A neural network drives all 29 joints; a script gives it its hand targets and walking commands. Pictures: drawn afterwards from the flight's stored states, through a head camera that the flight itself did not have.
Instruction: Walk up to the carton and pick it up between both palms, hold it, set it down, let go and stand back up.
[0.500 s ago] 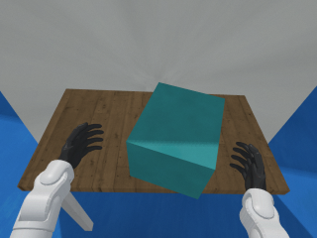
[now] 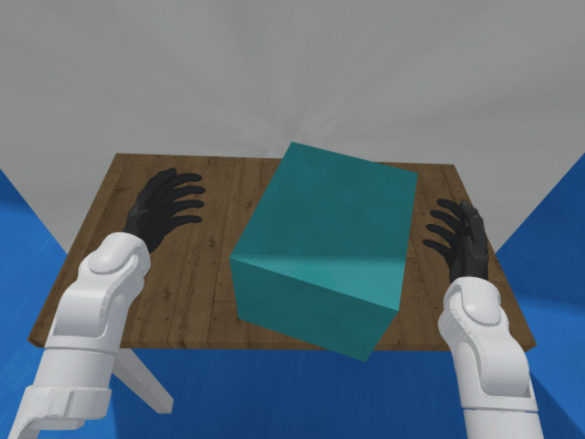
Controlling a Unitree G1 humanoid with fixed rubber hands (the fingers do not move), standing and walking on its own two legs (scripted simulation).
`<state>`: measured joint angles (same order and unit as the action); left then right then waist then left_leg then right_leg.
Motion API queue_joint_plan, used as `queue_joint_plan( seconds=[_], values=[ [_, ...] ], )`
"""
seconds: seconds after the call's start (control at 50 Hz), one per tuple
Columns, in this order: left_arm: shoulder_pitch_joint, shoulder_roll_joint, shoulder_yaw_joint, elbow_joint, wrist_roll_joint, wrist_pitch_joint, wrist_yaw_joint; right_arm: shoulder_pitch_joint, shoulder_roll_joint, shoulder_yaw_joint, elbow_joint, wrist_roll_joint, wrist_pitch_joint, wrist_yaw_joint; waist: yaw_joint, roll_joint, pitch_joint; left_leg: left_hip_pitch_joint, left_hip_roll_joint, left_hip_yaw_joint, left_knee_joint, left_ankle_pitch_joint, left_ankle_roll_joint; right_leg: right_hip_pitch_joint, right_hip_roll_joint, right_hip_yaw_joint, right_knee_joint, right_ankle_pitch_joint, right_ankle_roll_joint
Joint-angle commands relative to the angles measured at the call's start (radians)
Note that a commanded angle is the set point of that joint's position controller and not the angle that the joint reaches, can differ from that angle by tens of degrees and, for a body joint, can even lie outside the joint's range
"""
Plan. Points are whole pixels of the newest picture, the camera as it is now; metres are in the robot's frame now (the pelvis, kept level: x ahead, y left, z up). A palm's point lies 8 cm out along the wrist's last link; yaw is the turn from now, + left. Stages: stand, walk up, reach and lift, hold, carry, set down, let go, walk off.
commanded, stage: reach and lift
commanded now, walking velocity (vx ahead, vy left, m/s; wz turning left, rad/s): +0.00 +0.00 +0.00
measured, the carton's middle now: (326, 246) +0.40 -0.03 +0.00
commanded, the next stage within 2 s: none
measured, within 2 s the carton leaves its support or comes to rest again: neither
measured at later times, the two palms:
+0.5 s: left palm (177, 174) +0.40 +0.18 +0.15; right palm (476, 227) +0.35 -0.20 +0.14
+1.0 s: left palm (194, 162) +0.44 +0.17 +0.14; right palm (464, 215) +0.38 -0.20 +0.12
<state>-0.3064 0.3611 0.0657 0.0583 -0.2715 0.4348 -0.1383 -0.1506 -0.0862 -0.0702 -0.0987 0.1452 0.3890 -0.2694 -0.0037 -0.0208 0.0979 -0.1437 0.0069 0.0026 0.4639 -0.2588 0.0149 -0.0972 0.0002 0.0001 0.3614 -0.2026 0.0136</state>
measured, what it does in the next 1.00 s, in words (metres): stands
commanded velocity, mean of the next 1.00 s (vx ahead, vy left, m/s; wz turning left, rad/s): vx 0.00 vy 0.00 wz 0.00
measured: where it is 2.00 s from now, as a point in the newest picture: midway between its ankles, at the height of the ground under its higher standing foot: outside the picture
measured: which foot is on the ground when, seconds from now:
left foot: down 0.00-1.00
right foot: down 0.00-1.00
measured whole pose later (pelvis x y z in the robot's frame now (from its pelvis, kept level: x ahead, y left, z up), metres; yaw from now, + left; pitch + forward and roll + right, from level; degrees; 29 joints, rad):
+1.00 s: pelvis +0.00 +0.00 +0.00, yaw +0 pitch -3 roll -2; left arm -0.88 0.36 -0.05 1.04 -0.21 0.08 -0.11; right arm -0.72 -0.09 -0.14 0.79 0.15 0.12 -0.26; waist -0.10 -0.02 0.04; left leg -0.15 0.01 0.00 0.46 -0.26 0.01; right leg -0.10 0.00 0.00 0.36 -0.21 0.02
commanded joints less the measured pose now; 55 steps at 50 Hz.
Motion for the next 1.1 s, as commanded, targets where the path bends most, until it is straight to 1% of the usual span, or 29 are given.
queue_joint_plan(
  seconds=[0.0, 0.04, 0.06, 0.08, 0.14, 0.18, 0.2, 0.22, 0.24, 0.34, 0.4, 0.44, 0.46, 0.56, 0.6, 0.66, 0.72, 0.76, 0.78, 0.8, 0.82, 0.86, 0.88, 0.94, 0.98, 1.02, 1.04, 1.06, 1.08],
  values=[
    [-0.430, 0.205, 0.036, 0.032, 0.005, -0.016, -0.004, -0.333, -0.130, -0.089, 0.033, 0.061, -0.020, -0.010, -0.157, 0.061, -0.313, 0.061, 0.020, 0.013, -0.144, 0.202, -0.012, 0.113, -0.004, 0.028, -0.056, 0.322, -0.006],
    [-0.436, 0.203, 0.033, 0.046, 0.010, -0.018, -0.005, -0.321, -0.128, -0.079, 0.066, 0.066, -0.019, -0.010, -0.165, 0.065, -0.323, 0.083, 0.016, 0.011, -0.135, 0.252, -0.015, 0.124, -0.001, 0.028, -0.050, 0.377, -0.003],
    [-0.449, 0.195, 0.034, 0.086, 0.016, -0.013, -0.006, -0.343, -0.129, -0.079, 0.098, 0.057, -0.017, -0.012, -0.168, 0.053, -0.322, 0.072, 0.016, 0.010, -0.133, 0.249, -0.016, 0.129, 0.001, 0.024, -0.047, 0.375, 0.000],
    [-0.495, 0.211, 0.035, 0.098, 0.014, -0.021, -0.004, -0.389, -0.139, -0.083, 0.115, 0.064, -0.015, -0.010, -0.170, 0.066, -0.320, 0.064, 0.014, 0.009, -0.138, 0.220, -0.017, 0.117, -0.003, 0.027, -0.051, 0.359, -0.001],
    [-0.540, 0.203, 0.033, 0.097, 0.023, -0.029, 0.005, -0.427, -0.133, -0.084, 0.114, 0.067, -0.029, -0.003, -0.165, 0.071, -0.357, 0.065, 0.015, 0.011, -0.132, 0.239, -0.018, 0.117, 0.004, 0.022, -0.044, 0.362, -0.004],
    [-0.540, 0.197, 0.045, 0.151, 0.039, -0.028, 0.007, -0.437, -0.138, -0.078, 0.153, 0.072, -0.033, -0.001, -0.166, 0.067, -0.364, 0.081, 0.011, 0.008, -0.121, 0.289, -0.018, 0.122, 0.007, 0.019, -0.038, 0.420, -0.001],
    [-0.572, 0.196, 0.046, 0.174, 0.042, -0.024, 0.009, -0.478, -0.151, -0.091, 0.169, 0.065, -0.035, 0.001, -0.171, 0.058, -0.361, 0.069, 0.013, 0.008, -0.126, 0.263, -0.020, 0.112, 0.010, 0.015, -0.037, 0.395, -0.002],
    [-0.585, 0.198, 0.040, 0.188, 0.047, -0.026, 0.008, -0.485, -0.155, -0.090, 0.193, 0.060, -0.036, 0.000, -0.173, 0.071, -0.351, 0.071, 0.011, 0.008, -0.124, 0.265, -0.022, 0.111, 0.005, 0.016, -0.040, 0.410, 0.001],
    [-0.612, 0.200, 0.041, 0.218, 0.045, -0.029, 0.005, -0.516, -0.153, -0.095, 0.194, 0.059, -0.041, -0.002, -0.181, 0.059, -0.356, 0.061, 0.010, 0.007, -0.126, 0.262, -0.020, 0.118, 0.006, 0.016, -0.041, 0.416, 0.002],
    [-0.714, 0.199, 0.028, 0.285, 0.049, -0.064, 0.017, -0.615, -0.158, -0.105, 0.255, 0.049, -0.063, 0.007, -0.191, 0.059, -0.402, 0.050, 0.008, 0.009, -0.123, 0.238, -0.021, 0.100, 0.008, 0.006, -0.033, 0.400, -0.002],
    [-0.773, 0.187, 0.018, 0.358, 0.057, -0.084, 0.022, -0.663, -0.165, -0.116, 0.327, 0.034, -0.075, 0.011, -0.198, 0.059, -0.407, 0.049, 0.008, 0.002, -0.124, 0.226, -0.023, 0.082, 0.013, 0.001, -0.039, 0.382, -0.006],
    [-0.812, 0.189, 0.014, 0.397, 0.063, -0.099, 0.025, -0.705, -0.168, -0.106, 0.358, 0.037, -0.084, 0.017, -0.192, 0.059, -0.414, 0.056, 0.008, 0.001, -0.120, 0.224, -0.022, 0.065, 0.015, -0.002, -0.039, 0.373, -0.006],
    [-0.822, 0.176, -0.002, 0.407, 0.061, -0.108, 0.027, -0.707, -0.162, -0.111, 0.393, 0.032, -0.087, 0.017, -0.205, 0.071, -0.408, 0.063, 0.009, -0.004, -0.119, 0.241, -0.026, 0.061, 0.015, -0.005, -0.044, 0.380, -0.007],
    [-0.891, 0.165, -0.015, 0.560, 0.076, -0.148, 0.028, -0.795, -0.170, -0.120, 0.515, 0.012, -0.119, 0.016, -0.221, 0.053, -0.415, 0.066, 0.005, -0.005, -0.117, 0.222, -0.026, 0.042, 0.016, -0.015, -0.048, 0.382, -0.007],
    [-0.957, 0.166, -0.021, 0.612, 0.079, -0.171, 0.028, -0.837, -0.168, -0.119, 0.562, 0.014, -0.131, 0.020, -0.218, 0.066, -0.417, 0.064, 0.006, -0.005, -0.116, 0.210, -0.025, 0.021, 0.016, -0.018, -0.048, 0.359, -0.008],
    [-0.998, 0.152, -0.041, 0.649, 0.074, -0.212, 0.036, -0.887, -0.163, -0.114, 0.607, 0.005, -0.167, 0.024, -0.223, 0.070, -0.454, 0.090, 0.004, -0.008, -0.098, 0.252, -0.032, -0.005, 0.020, -0.028, -0.048, 0.371, -0.010],
    [-1.018, 0.149, -0.052, 0.782, 0.079, -0.238, 0.036, -0.921, -0.164, -0.106, 0.697, 0.001, -0.188, 0.023, -0.225, 0.048, -0.437, 0.076, 0.002, -0.006, -0.098, 0.228, -0.023, -0.009, 0.020, -0.031, -0.049, 0.368, -0.011],
    [-1.068, 0.147, -0.062, 0.804, 0.071, -0.274, 0.040, -0.963, -0.165, -0.104, 0.732, 0.005, -0.213, 0.027, -0.224, 0.058, -0.470, 0.079, 0.001, -0.008, -0.088, 0.232, -0.025, -0.038, 0.022, -0.036, -0.051, 0.351, -0.013],
    [-1.071, 0.144, -0.074, 0.850, 0.073, -0.290, 0.041, -0.974, -0.162, -0.105, 0.771, 0.002, -0.219, 0.029, -0.224, 0.059, -0.463, 0.078, 0.004, -0.008, -0.088, 0.210, -0.025, -0.057, 0.024, -0.041, -0.051, 0.314, -0.016],
    [-1.060, 0.131, -0.078, 0.871, 0.075, -0.303, 0.047, -0.964, -0.165, -0.103, 0.788, -0.005, -0.235, 0.029, -0.218, 0.043, -0.465, 0.086, 0.008, -0.010, -0.087, 0.236, -0.025, -0.069, 0.026, -0.049, -0.052, 0.327, -0.020],
    [-1.042, 0.122, -0.088, 0.894, 0.067, -0.321, 0.045, -0.951, -0.156, -0.098, 0.817, -0.004, -0.250, 0.025, -0.229, 0.054, -0.464, 0.096, 0.005, -0.013, -0.077, 0.249, -0.030, -0.077, 0.024, -0.046, -0.055, 0.333, -0.018],
    [-1.055, 0.106, -0.100, 0.916, 0.070, -0.355, 0.046, -0.960, -0.145, -0.085, 0.849, -0.001, -0.281, 0.026, -0.226, 0.056, -0.472, 0.106, 0.007, -0.014, -0.066, 0.285, -0.034, -0.095, 0.029, -0.053, -0.050, 0.341, -0.021],
    [-1.047, 0.105, -0.101, 0.963, 0.072, -0.373, 0.045, -0.964, -0.138, -0.072, 0.884, 0.007, -0.293, 0.027, -0.217, 0.052, -0.458, 0.091, 0.002, -0.010, -0.058, 0.270, -0.032, -0.106, 0.026, -0.049, -0.048, 0.331, -0.019],
    [-1.031, 0.081, -0.113, 0.982, 0.073, -0.422, 0.043, -0.951, -0.127, -0.048, 0.910, 0.014, -0.339, 0.031, -0.208, 0.040, -0.457, 0.083, 0.004, -0.011, -0.048, 0.287, -0.031, -0.122, 0.029, -0.051, -0.043, 0.331, -0.020],
    [-1.020, 0.064, -0.121, 1.018, 0.072, -0.453, 0.040, -0.941, -0.123, -0.038, 0.970, 0.021, -0.368, 0.037, -0.211, 0.053, -0.430, 0.079, 0.007, -0.018, -0.036, 0.305, -0.036, -0.161, 0.029, -0.057, -0.042, 0.308, -0.022],
    [-1.010, 0.047, -0.132, 1.051, 0.067, -0.479, 0.040, -0.935, -0.109, -0.036, 0.982, 0.022, -0.399, 0.037, -0.210, 0.059, -0.455, 0.068, 0.007, -0.017, -0.027, 0.297, -0.039, -0.172, 0.027, -0.056, -0.044, 0.293, -0.029],
    [-1.003, 0.049, -0.137, 1.072, 0.061, -0.500, 0.040, -0.936, -0.106, -0.027, 0.983, 0.023, -0.415, 0.038, -0.201, 0.039, -0.467, 0.049, 0.004, -0.013, -0.018, 0.304, -0.035, -0.169, 0.027, -0.054, -0.034, 0.311, -0.026],
    [-1.007, 0.045, -0.149, 1.094, 0.054, -0.518, 0.038, -0.953, -0.106, -0.028, 0.994, 0.020, -0.433, 0.040, -0.210, 0.033, -0.474, 0.032, 0.004, -0.014, -0.014, 0.293, -0.033, -0.187, 0.027, -0.052, -0.027, 0.308, -0.024],
    [-0.996, 0.034, -0.145, 1.094, 0.061, -0.528, 0.041, -0.938, -0.108, -0.029, 1.024, 0.024, -0.450, 0.044, -0.204, 0.050, -0.488, 0.047, 0.006, -0.018, -0.004, 0.329, -0.042, -0.200, 0.029, -0.057, -0.022, 0.325, -0.025]
  ],
)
